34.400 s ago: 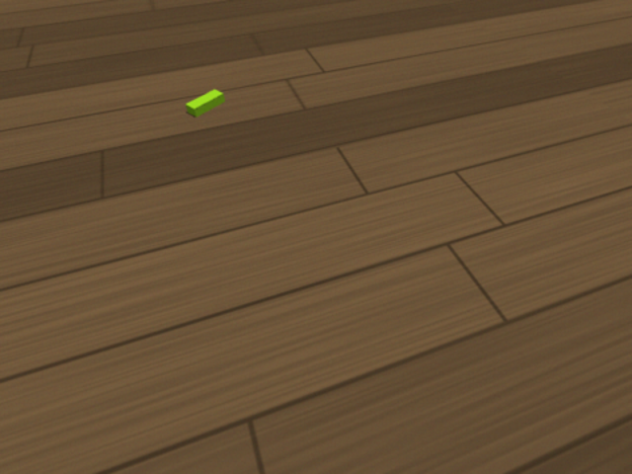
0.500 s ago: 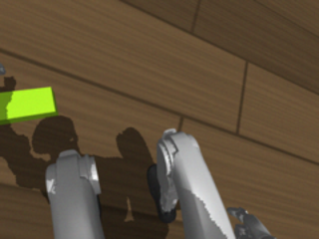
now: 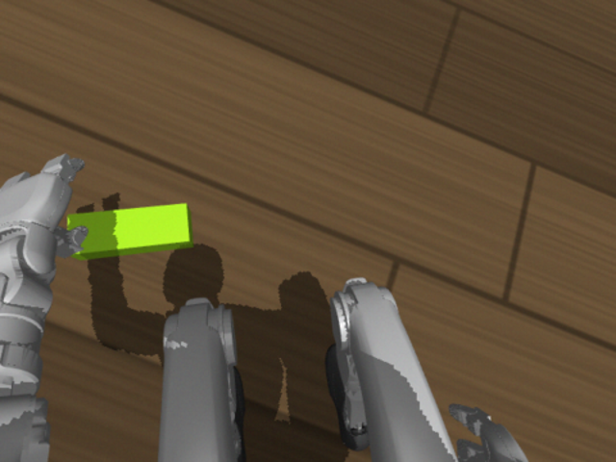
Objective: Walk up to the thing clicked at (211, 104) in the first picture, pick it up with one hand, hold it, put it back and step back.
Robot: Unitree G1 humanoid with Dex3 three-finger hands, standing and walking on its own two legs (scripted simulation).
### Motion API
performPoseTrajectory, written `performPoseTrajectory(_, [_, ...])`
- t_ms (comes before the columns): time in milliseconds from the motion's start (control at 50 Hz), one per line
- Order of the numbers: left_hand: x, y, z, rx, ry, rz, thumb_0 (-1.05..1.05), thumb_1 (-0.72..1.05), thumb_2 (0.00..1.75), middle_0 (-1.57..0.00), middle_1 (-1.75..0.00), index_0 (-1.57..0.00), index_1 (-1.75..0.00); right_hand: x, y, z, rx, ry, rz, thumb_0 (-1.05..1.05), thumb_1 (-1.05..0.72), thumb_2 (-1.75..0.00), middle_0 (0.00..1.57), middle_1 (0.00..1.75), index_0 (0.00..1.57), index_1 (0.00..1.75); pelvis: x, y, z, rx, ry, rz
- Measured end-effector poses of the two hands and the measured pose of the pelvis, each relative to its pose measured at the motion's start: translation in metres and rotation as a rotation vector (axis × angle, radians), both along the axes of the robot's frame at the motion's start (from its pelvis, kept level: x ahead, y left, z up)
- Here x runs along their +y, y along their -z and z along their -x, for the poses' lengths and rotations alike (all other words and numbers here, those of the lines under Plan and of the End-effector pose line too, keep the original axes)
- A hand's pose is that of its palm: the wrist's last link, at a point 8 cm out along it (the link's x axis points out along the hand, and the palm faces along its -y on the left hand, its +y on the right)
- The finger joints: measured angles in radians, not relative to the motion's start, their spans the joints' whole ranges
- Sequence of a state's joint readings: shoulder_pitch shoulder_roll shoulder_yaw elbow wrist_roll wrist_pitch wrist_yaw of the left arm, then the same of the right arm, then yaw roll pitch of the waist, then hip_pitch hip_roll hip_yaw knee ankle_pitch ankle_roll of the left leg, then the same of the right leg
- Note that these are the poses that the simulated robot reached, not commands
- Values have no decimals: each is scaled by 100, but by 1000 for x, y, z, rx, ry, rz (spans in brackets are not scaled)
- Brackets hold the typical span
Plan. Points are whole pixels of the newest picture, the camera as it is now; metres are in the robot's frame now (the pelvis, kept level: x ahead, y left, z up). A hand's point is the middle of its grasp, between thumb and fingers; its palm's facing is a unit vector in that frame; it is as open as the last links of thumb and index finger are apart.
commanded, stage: home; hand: left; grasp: from above
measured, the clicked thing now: (133, 231) +0.49 +0.30 -0.39
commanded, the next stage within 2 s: none
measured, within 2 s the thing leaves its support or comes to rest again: neither
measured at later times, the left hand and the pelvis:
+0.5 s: hand (15, 350) +0.27 +0.23 +0.09, palm faces -0.02 -0.91 -0.42, open 7.4 cm; pelvis +0.02 -0.01 +0.18, yaw +5 degrees
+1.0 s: hand out of the picture +0.22 +0.20 +0.26, palm faces +0.16 -0.96 -0.22, open 7.4 cm; pelvis +0.08 +0.00 +0.30, yaw +7 degrees
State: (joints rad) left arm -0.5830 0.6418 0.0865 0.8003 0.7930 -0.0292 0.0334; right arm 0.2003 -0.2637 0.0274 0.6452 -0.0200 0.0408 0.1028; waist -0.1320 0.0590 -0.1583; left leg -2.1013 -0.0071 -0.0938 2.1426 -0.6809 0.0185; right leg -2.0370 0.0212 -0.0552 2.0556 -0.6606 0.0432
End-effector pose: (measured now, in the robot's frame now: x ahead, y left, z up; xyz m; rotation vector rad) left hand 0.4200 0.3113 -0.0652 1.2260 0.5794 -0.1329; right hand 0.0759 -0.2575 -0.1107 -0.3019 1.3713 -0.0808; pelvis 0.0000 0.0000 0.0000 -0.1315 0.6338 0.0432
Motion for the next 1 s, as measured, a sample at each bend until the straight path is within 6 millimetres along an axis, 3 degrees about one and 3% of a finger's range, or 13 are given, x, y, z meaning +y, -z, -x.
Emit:
performPoseTrajectory(160, [-8,-65,69,-31,-138,232,0,75,88,-21,-32,-21,-33,-8,-66,-76,-228,-64,38,1,-91,-90,20,30,20,30,-2,-58,-1,-50,-20,-21])
performPoseTrajectory(260, [-15,-102,105,-33,-266,347,0,84,89,-21,-31,-21,-31,3,-112,-120,-389,-92,24,1,-91,-90,20,30,20,30,-4,-95,-4,-95,-32,-36])
performPoseTrajectory(360, [-28,-139,134,-27,-387,472,1,88,90,-21,-30,-21,-31,19,-158,-148,-515,-101,-10,1,-91,-90,20,30,20,30,-6,-131,-10,-143,-42,-49])
performPoseTrajectory(500, [-43,-190,164,-7,-554,636,1,89,90,-21,-30,-21,-30,37,-217,-159,-602,-88,-41,1,-91,-90,20,30,20,30,-7,-182,-24,-216,-52,-63])
performPoseTrajectory(740, [-58,-282,197,16,-749,812,1,90,90,-21,-30,-21,-30,38,-299,-146,-630,-21,10,1,-91,-90,20,30,20,30,-3,-262,-59,-337,-72,-81])
performPoseTrajectory(880, [-64,-329,210,-7,-757,852,1,90,90,-20,-30,-20,-30,36,-334,-154,-703,1,34,1,-91,-90,20,30,20,30,1,-289,-76,-399,-75,-92])
performPoseTrajectory(1000, [-66,-347,220,-14,-752,858,1,90,90,-20,-30,-20,-30,38,-351,-173,-785,-19,23,1,-91,-90,20,30,20,30,2,-298,-82,-434,-81,-101])
